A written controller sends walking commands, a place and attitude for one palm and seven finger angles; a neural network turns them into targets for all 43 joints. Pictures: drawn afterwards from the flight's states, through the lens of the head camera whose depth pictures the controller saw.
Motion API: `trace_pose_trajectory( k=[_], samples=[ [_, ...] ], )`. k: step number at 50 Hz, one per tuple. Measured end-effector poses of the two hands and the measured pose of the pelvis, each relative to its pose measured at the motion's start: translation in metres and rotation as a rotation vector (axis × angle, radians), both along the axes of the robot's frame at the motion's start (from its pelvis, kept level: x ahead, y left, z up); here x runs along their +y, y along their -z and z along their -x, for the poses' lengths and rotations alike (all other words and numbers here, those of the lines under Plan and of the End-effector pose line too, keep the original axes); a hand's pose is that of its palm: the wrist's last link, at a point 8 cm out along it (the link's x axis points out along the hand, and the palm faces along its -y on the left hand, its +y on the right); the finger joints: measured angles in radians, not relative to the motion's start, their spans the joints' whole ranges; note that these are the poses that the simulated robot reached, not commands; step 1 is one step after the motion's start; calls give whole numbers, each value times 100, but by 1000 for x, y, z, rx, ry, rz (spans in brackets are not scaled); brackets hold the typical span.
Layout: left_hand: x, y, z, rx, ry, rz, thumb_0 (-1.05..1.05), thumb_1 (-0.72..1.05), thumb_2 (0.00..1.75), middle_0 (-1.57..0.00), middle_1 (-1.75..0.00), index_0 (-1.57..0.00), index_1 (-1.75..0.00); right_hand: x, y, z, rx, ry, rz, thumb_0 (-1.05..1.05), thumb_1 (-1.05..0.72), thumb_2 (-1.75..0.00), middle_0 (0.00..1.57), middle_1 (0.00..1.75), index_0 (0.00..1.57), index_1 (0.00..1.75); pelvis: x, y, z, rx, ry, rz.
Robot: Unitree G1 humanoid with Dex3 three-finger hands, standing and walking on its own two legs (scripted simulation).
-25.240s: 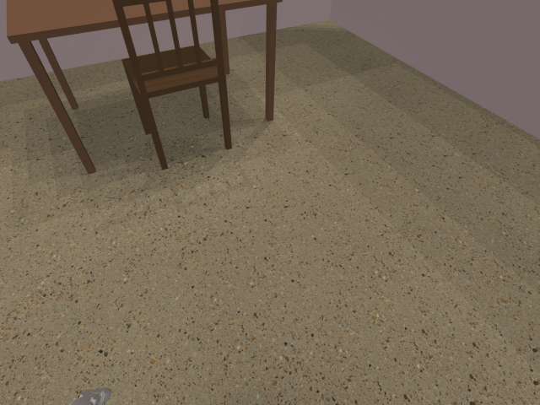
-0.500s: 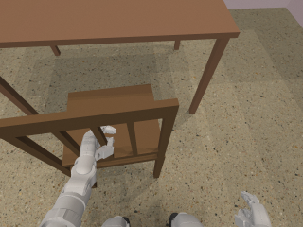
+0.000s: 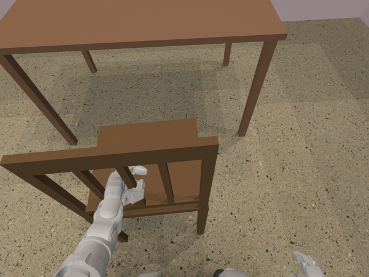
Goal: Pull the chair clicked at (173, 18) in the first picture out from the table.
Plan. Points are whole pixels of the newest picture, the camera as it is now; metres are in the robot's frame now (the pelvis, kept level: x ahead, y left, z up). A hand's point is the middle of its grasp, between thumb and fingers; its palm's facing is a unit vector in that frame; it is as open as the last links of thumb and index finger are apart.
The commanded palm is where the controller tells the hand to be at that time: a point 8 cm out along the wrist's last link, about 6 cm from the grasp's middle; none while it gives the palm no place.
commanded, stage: step backward, pulling the chair out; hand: left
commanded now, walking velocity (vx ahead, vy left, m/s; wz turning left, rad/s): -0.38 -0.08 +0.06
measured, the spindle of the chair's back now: (133, 187) +0.33 +0.14 -0.09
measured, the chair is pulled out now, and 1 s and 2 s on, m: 0.45 0.67 0.66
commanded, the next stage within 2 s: stop walking, hand still on the chair in 0.18 s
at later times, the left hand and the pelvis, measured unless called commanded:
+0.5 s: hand (136, 261) +0.16 +0.11 -0.07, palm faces +0.02 -0.98 -0.20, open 5.1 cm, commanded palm +0.15 +0.17 -0.06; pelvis -0.14 -0.03 +0.00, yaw -1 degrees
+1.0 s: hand out of the picture +0.10 +0.12 -0.07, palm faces -0.04 -0.99 -0.16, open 5.1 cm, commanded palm +0.09 +0.17 -0.06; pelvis -0.15 -0.01 +0.00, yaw -2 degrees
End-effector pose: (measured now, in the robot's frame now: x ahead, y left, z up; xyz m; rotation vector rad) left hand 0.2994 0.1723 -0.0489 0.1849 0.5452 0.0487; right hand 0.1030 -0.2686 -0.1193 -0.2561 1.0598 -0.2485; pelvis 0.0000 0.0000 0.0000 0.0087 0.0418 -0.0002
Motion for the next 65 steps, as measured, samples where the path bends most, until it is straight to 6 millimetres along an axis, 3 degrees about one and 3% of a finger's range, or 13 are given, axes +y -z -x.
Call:
trace_pose_trajectory(
  k=[4,9,16,22,30,36,44,48,54,60,65],
  samples=[
    [2,2,16,-24,42,20,2,72,82,-34,-127,-50,-144,-5,-8,28,11,2,74,1,-90,-90,20,29,20,30,11,5,29,-1,-22,0],
    [4,0,49,-2,37,34,2,74,81,-31,-127,-50,-144,11,-18,63,11,-5,27,1,-90,-90,20,29,20,29,11,-4,57,-15,0,27],
    [4,0,99,-11,10,0,2,72,83,-35,-127,-50,-144,32,5,103,28,-35,-128,1,-90,-90,20,29,20,30,-12,0,92,-19,35,35],
    [-6,-2,139,12,-27,-16,2,71,81,-37,-123,-50,-144,19,12,129,-16,4,-148,1,-90,-90,20,30,21,30,-26,2,127,-57,22,37],
    [-14,-2,180,25,1,-4,2,71,81,-35,-126,-50,-144,-17,-5,153,-89,41,-14,1,-90,-90,20,30,20,30,-18,4,142,-112,19,4],
    [-12,0,193,-6,70,24,2,71,83,-35,-132,-50,-144,-12,-15,166,-136,78,48,1,-90,-90,20,29,20,30,1,7,143,-139,46,16],
    [-6,0,204,2,72,37,3,72,83,-34,-134,-50,-144,44,-10,168,-126,25,-95,1,-90,-90,20,29,20,29,1,1,149,-120,27,26],
    [-5,0,210,4,47,30,3,72,85,-35,-133,-50,-144,57,-5,160,-117,-20,-151,1,-91,-90,20,30,20,30,-6,0,148,-112,25,27],
    [-5,0,211,7,18,18,3,71,86,-38,-131,-50,-144,38,-5,140,-148,-36,-127,1,-91,-90,20,30,21,30,-14,1,138,-105,33,24],
    [-5,-1,207,16,21,10,3,71,86,-40,-131,-50,-144,6,-16,121,-175,-10,-46,1,-90,-90,20,30,21,30,-16,-2,125,-94,32,23],
    [-4,0,203,16,31,13,3,70,87,-39,-132,-50,-144,-7,-25,106,-192,0,-1,1,-90,-90,20,29,20,30,-15,-3,117,-89,31,20]
  ],
)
